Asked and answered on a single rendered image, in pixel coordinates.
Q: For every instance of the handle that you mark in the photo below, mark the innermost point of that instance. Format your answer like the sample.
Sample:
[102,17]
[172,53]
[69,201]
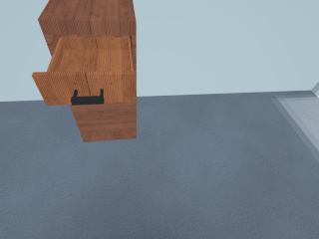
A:
[87,100]

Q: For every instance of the cabinet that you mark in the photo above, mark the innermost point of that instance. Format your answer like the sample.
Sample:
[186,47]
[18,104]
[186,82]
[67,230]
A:
[96,19]

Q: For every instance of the drawer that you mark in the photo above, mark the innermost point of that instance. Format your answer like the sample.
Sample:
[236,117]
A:
[89,64]

